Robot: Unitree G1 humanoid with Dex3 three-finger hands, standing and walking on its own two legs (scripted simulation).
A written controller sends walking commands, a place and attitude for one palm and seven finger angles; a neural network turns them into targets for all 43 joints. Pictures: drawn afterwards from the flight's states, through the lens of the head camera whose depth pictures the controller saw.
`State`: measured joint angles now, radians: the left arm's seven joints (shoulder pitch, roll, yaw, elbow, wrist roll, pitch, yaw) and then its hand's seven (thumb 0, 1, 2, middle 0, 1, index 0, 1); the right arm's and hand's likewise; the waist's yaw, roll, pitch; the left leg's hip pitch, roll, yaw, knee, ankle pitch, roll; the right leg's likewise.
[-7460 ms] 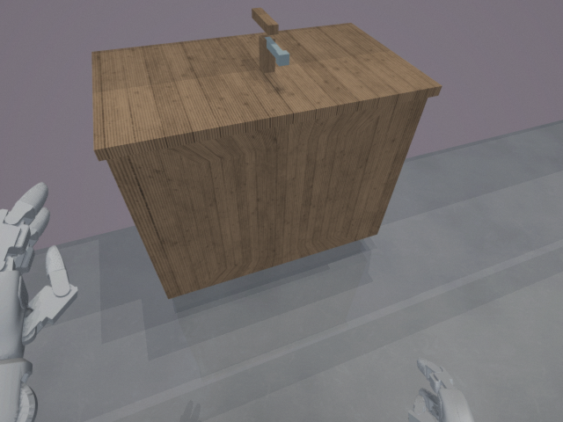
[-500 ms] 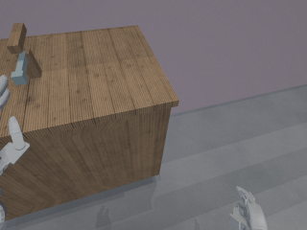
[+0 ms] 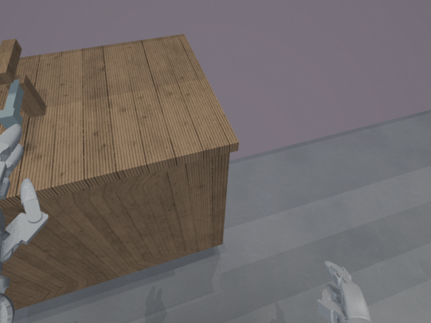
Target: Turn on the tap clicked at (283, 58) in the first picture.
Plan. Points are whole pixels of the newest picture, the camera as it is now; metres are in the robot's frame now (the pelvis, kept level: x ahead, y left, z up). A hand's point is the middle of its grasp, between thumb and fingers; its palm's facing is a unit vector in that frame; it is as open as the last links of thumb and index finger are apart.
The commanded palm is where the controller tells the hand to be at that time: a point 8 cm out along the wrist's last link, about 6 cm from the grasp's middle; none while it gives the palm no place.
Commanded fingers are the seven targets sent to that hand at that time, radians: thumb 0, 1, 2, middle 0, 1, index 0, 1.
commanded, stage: come to a stop and stand still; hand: left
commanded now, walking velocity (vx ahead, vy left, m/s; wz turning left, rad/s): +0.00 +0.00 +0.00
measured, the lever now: (10, 118) +0.46 +0.42 +0.11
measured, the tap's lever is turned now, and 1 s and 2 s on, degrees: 0 0 0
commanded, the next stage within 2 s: look again from close up in 1.04 s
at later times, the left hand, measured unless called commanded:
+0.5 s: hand out of the picture +0.19 +0.30 +0.18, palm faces +0.47 -0.82 -0.33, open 7.4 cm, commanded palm +0.13 +0.32 +0.18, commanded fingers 0.00 0.90 0.90 -0.20 -0.30 -0.20 -0.30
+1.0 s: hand out of the picture +0.23 +0.29 +0.17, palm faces +0.40 -0.84 -0.36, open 7.4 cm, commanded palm +0.17 +0.32 +0.18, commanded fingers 0.00 0.90 0.90 -0.20 -0.30 -0.20 -0.30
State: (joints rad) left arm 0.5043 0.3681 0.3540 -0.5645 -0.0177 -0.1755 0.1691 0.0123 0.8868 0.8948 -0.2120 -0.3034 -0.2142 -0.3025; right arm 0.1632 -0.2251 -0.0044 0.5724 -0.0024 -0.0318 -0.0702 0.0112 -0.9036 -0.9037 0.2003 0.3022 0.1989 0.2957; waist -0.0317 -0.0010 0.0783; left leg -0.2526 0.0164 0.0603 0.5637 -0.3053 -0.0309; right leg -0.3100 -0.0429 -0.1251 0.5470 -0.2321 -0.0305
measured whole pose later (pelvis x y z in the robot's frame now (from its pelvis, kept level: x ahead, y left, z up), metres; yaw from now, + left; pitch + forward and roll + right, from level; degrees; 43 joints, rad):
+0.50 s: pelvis -0.03 +0.04 +0.00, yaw +1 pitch -3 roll +0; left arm 0.31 0.33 0.37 -0.36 -0.02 -0.26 0.09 0.01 0.89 0.90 -0.21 -0.30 -0.21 -0.30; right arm 0.28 -0.17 0.04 0.61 0.00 -0.20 0.01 0.01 -0.90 -0.90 0.20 0.30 0.20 0.30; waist 0.06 -0.02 0.06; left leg -0.21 -0.03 0.07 0.51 -0.25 0.06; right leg -0.26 0.00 0.02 0.47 -0.17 0.01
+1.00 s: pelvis +0.02 +0.04 +0.01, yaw +1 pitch -1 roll -1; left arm 0.41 0.36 0.35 -0.43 -0.04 -0.21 0.09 0.01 0.89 0.90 -0.21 -0.30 -0.21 -0.30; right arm 0.20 -0.20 0.02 0.56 0.00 -0.11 -0.03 0.01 -0.90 -0.90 0.20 0.30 0.20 0.30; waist 0.03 -0.02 0.04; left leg -0.16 -0.02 0.06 0.43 -0.26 0.05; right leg -0.19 0.01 0.01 0.37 -0.17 0.01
